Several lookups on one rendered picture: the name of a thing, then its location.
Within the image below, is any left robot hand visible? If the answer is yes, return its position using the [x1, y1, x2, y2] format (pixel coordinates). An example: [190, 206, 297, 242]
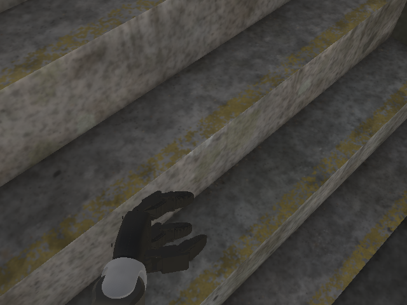
[111, 191, 207, 274]

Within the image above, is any robot left forearm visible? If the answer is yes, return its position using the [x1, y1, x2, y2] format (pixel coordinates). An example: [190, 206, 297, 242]
[91, 257, 147, 305]

